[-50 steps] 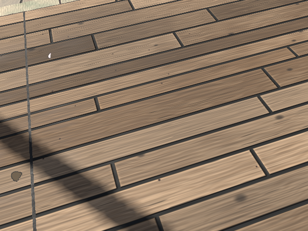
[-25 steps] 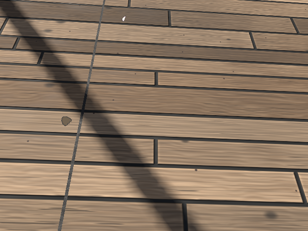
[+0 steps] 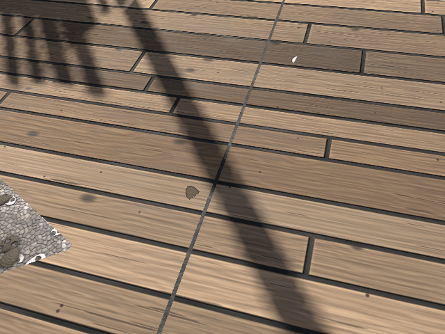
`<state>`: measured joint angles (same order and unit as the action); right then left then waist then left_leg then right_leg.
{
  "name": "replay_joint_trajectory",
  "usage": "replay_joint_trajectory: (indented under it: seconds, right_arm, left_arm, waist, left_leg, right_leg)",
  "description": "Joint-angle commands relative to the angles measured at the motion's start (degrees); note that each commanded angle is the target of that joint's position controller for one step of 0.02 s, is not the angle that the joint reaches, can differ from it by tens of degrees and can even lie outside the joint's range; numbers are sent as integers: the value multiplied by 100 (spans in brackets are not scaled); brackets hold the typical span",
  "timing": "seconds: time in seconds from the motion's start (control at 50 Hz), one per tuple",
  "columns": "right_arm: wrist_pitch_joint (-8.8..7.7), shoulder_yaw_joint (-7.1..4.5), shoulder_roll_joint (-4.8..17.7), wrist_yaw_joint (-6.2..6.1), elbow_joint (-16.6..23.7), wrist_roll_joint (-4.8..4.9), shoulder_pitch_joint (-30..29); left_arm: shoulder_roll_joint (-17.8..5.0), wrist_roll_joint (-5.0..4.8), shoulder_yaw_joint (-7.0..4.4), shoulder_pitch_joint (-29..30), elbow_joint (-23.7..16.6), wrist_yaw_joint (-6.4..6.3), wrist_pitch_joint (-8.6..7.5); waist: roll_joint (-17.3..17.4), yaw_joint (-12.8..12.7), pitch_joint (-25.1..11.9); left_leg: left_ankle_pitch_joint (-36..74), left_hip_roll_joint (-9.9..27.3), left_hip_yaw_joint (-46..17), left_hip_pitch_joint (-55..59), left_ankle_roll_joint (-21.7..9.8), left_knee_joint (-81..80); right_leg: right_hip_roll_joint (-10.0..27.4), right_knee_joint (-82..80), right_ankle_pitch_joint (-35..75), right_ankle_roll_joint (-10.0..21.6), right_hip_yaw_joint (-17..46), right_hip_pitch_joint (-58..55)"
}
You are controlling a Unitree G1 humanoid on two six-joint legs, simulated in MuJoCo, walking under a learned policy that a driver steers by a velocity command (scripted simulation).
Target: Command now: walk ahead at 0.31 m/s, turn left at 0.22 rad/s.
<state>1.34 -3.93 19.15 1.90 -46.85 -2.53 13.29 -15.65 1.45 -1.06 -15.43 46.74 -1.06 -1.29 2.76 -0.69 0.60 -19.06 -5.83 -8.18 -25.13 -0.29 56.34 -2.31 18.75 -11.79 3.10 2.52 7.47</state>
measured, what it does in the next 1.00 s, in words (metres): walks ahead, turning right: left foot, then right foot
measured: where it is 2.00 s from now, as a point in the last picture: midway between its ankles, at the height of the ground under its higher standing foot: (265, 304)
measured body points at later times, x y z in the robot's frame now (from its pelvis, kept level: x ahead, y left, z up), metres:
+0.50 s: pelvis +0.19 +0.06 +0.00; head +0.21 +0.08 +0.45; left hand +0.25 +0.33 -0.15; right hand +0.24 -0.20 -0.12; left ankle +0.15 +0.13 -0.75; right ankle +0.19 -0.08 -0.67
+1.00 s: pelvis +0.44 -0.01 -0.01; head +0.48 -0.02 +0.44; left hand +0.60 +0.23 -0.14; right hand +0.47 -0.29 -0.13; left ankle +0.52 +0.14 -0.67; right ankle +0.44 -0.04 -0.75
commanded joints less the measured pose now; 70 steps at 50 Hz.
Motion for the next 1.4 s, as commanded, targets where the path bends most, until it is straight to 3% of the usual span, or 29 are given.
replay_joint_trajectory:
  seconds: [0.02, 0.18, 0.22, 0.26, 0.28, 0.3, 0.32, 0.34, 0.4, 0.48, 0.58, 0.66, 0.74, 0.78, 0.8, 0.82, 0.84, 0.88, 0.9, 0.94, 1.0, 1.1, 1.22, 1.28, 1.3, 1.32, 1.34, 1.36, 1.4]
  right_arm:
    - [-133, -46, 370, 73, 290, -4, -320]
    - [-279, 179, 35, 125, 569, 58, -1419]
    - [-316, 175, 79, 72, 563, 84, -1263]
    - [-403, 123, 134, -44, 264, 65, -335]
    - [-483, 10, 436, -145, 9, 1, 485]
    - [-518, -148, 1083, -246, -41, -98, 1365]
    - [-473, -202, 1261, -241, -174, -9, 1462]
    - [-463, -78, 803, -211, -36, 26, 897]
    - [-585, 140, 11, -206, 78, 90, 156]
    - [-735, 129, 34, -218, -139, 147, 513]
    - [-750, 181, -116, -244, -364, 137, 799]
    - [-728, 175, 29, -317, -580, 152, 1077]
    - [-616, 107, 360, -445, -678, 129, 1064]
    - [-515, 58, 507, -428, -595, 102, 927]
    - [-519, 67, 440, -370, -470, 98, 883]
    - [-567, 161, -221, -251, -95, 139, 1134]
    - [-648, 85, 306, -212, 125, 137, 561]
    - [-772, 121, 251, -208, 213, 201, 254]
    - [-697, 112, 218, -239, 196, 138, 238]
    - [-441, 133, 97, -243, 135, -6, 547]
    - [-262, 156, -44, -228, 288, 10, 414]
    - [-183, 184, 31, -241, 679, 74, -506]
    - [-237, 220, 243, -306, 909, 156, -1051]
    - [-339, 193, 393, -373, 754, 166, -371]
    - [-419, 164, 467, -420, 624, 105, 161]
    - [-455, 87, 898, -497, 659, 80, 572]
    - [-311, 44, 1069, -468, 731, 192, 370]
    - [-236, 98, 670, -422, 741, 279, 308]
    - [-182, 254, 125, -408, 838, 206, -272]
  left_arm:
    - [-858, -37, -234, -283, -49, 40, -215]
    - [-875, -3, -296, -958, 365, 127, -293]
    - [-910, -24, -314, -995, 421, 146, -287]
    - [-894, -93, -305, -851, 442, 140, -274]
    - [-735, -121, -252, -786, 391, 151, -308]
    - [-215, -235, -101, -625, 59, 185, -344]
    - [-463, -146, -185, -702, 62, 109, -279]
    - [-670, -75, -262, -749, 190, 101, -217]
    - [-384, -15, -253, -705, 386, 254, -112]
    - [-231, 22, -265, -362, 289, 372, 10]
    - [-45, 24, -184, 698, -133, 469, 27]
    - [95, 43, -55, 1506, -468, 535, 13]
    - [-185, 74, -140, 876, -365, 451, 33]
    - [-507, 104, -310, -365, 1, 377, -35]
    - [-909, 154, -477, -1070, 174, 273, -38]
    - [-1495, 89, -633, -644, -31, 202, 35]
    - [-1476, -71, -660, -820, -61, 189, 106]
    - [-878, -121, -514, -215, 3, 110, 66]
    - [-723, -111, -462, 12, -14, 93, -4]
    - [-639, -131, -401, 166, -58, 106, -124]
    - [-874, -127, -451, -30, -2, 143, -185]
    - [-859, -144, -451, -480, 14, 55, -3]
    - [-955, -35, -504, -722, -68, -56, 176]
    - [-1044, -50, -531, -197, -265, -43, 176]
    - [-996, -138, -505, 51, -344, -15, 122]
    - [-605, -223, -388, -198, -544, 2, 59]
    - [-597, -216, -431, -964, -493, -38, 132]
    - [-872, 48, -463, -1137, -215, -74, 227]
    - [-825, 50, -468, -552, -193, -8, 351]
  waist:
    - [-958, -122, 354]
    - [-1066, -406, 492]
    - [-1054, -247, 481]
    - [-711, 299, 240]
    - [-253, 651, -272]
    - [912, 1034, -1058]
    - [1059, 865, -905]
    - [356, 546, -269]
    - [336, 134, 365]
    - [222, 57, 320]
    - [165, 135, 557]
    - [124, 283, 657]
    - [352, -136, 56]
    - [287, -690, -657]
    - [-241, -1000, -1062]
    - [-1690, -353, -1477]
    - [-778, -725, -1671]
    - [-69, -210, -77]
    - [115, 35, 169]
    - [75, 301, 50]
    - [-219, 331, -168]
    - [-648, -70, -339]
    - [-751, -313, -213]
    - [-846, 106, -229]
    - [-653, 437, -398]
    - [377, 399, -1128]
    - [1354, 17, -1568]
    - [523, -95, -1310]
    - [-36, -131, -495]
  left_leg:
    - [313, 226, 82, -1297, 94, -86]
    - [241, 616, 1079, -454, 50, -2021]
    - [311, 517, 1179, 265, -118, -2427]
    - [810, 350, 1172, 1813, -262, -3213]
    - [658, 714, 701, 3058, -376, -3367]
    - [-1085, 2406, -1368, 4403, -760, -3999]
    - [-1747, 3082, -2799, 3809, -1041, -4625]
    - [-1891, 2895, -2277, 3161, -1016, -4607]
    - [92, 2096, -439, 2205, -646, -4882]
    - [2261, 1892, 624, 2360, -569, -4782]
    - [3415, 1720, 1444, 2332, -539, -4786]
    - [4197, 1802, 1828, 2573, -478, -4683]
    - [7079, 1992, 2124, 3209, -385, -3191]
    - [6334, 2026, 2119, 2707, -458, -1207]
    - [4333, 1759, 2209, 1629, -365, 534]
    - [-1091, 484, 1828, -934, -8, 2779]
    - [-883, 397, 662, -1768, -38, 3241]
    - [-20, 1017, 585, -1671, -62, 2146]
    - [-40, 1144, 560, -1234, 23, 1731]
    - [-146, 1130, 613, -545, 204, 1284]
    - [263, 987, 816, -491, 351, 597]
    - [1084, 816, 844, -777, 374, -426]
    - [737, 560, 563, -889, 189, -1411]
    - [774, 363, 489, 463, -61, -2704]
    - [1824, 612, 369, 1444, -205, -3445]
    - [4011, 2161, -880, 2750, -620, -3316]
    - [6082, 3261, -2417, 3117, -1651, -3353]
    - [5551, 3188, -2390, 2612, -1808, -3308]
    - [3836, 2347, -1109, 1679, -1386, -3630]
  right_leg:
    - [1305, -1172, -1247, 752, 1519, -713]
    - [1409, -1025, -259, 912, 1041, -330]
    - [1502, -778, 424, 882, 1076, 6]
    - [1318, 10, 1233, 671, 908, 596]
    - [930, 1094, 1338, 483, 568, 1116]
    - [243, 2966, -215, 159, -58, 2407]
    - [-113, 4087, -1763, 182, -71, 3022]
    - [257, 4554, -1435, 293, 319, 3086]
    - [645, 4338, -485, 178, 203, 2777]
    - [617, 4596, 117, 30, 14, 3149]
    - [551, 3612, 911, -74, -365, 3470]
    - [386, 2140, 1104, 94, -953, 2944]
    - [-198, 1786, 257, 606, -1281, 1827]
    - [-407, 1271, 10, 970, -992, 243]
    - [268, 873, -569, 1273, -10, -974]
    - [1984, 573, -164, 2114, 3185, -2656]
    - [2176, -124, -233, 2476, 3988, -2690]
    - [1873, -445, 977, 1943, 2553, -946]
    - [1541, -381, 2284, 1713, 2008, -334]
    - [1175, -260, 3976, 1536, 1263, 241]
    - [794, -40, 5100, 1296, 841, 356]
    - [555, 303, 4986, 719, 974, -45]
    - [803, 902, 4818, 706, 1785, -788]
    - [530, 1429, 4345, 439, 2079, -326]
    - [275, 2015, 3949, 217, 1933, 66]
    - [-149, 3416, 1462, -48, 1292, 715]
    - [-1198, 4475, -2899, -157, 502, 1638]
    - [-735, 5191, -2714, -184, 613, 1760]
    - [-487, 5131, -1954, -313, 599, 1771]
